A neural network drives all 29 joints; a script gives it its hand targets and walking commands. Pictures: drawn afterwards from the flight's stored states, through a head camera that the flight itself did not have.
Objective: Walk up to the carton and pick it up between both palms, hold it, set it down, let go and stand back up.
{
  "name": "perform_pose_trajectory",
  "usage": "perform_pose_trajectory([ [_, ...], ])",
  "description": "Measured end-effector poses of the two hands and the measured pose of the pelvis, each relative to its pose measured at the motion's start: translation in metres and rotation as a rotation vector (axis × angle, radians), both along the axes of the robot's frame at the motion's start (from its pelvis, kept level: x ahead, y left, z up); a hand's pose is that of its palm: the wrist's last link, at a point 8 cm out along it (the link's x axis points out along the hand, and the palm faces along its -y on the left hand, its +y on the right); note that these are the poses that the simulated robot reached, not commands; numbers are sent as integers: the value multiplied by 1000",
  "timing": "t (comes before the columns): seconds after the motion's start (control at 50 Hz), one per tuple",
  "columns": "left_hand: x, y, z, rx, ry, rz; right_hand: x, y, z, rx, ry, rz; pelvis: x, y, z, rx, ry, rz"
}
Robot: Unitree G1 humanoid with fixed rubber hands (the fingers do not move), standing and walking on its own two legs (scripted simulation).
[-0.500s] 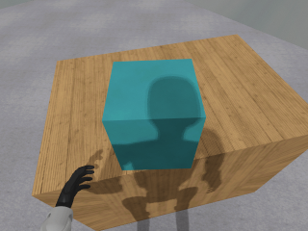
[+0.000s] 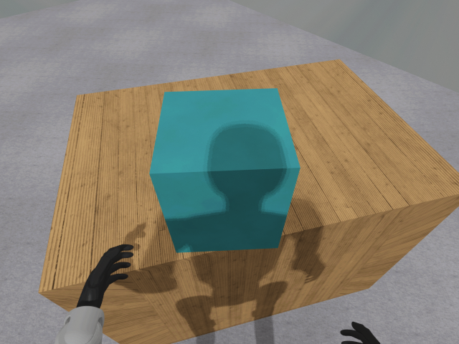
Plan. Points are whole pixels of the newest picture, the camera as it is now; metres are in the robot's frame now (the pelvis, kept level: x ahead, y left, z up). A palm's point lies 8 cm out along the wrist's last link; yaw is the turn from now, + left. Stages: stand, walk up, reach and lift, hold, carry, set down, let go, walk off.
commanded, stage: stand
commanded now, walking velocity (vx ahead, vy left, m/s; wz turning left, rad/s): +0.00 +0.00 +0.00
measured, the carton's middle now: (224, 174) +0.42 +0.02 +0.06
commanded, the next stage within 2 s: none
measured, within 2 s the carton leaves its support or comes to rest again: neither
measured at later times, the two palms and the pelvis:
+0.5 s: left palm (93, 295) +0.21 +0.24 +0.00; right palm out of the picture +0.08 -0.23 -0.11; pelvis -0.01 +0.01 +0.00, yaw -2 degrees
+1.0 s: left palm (91, 296) +0.20 +0.24 +0.00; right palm out of the picture +0.08 -0.21 -0.11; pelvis -0.02 +0.03 -0.01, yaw -3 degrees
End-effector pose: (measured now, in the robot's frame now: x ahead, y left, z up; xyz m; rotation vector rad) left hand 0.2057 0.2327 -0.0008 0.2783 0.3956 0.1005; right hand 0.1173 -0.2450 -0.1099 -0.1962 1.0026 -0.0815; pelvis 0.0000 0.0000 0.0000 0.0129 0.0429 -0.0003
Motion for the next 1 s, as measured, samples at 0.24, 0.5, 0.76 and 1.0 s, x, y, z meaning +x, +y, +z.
perform_pose_trajectory([
  [0.24, -1, 2, -1, -10, -10, -13, -24, 0, 1, -17, 14, -26, -14, 4, 0, 1, -7, -14],
  [0.5, -1, 4, -1, -14, -16, -42, -34, 11, -1, -2, -14, -55, -15, 13, -3, -6, -15, -29],
  [0.76, -2, 8, -3, -55, -41, -62, -41, 29, 2, -8, -29, -66, -20, 29, -5, -9, -28, -42],
  [1.0, -2, 8, -3, -57, -43, -59, -42, 31, 3, -7, -42, -73, -23, 31, -5, -6, -36, -49],
])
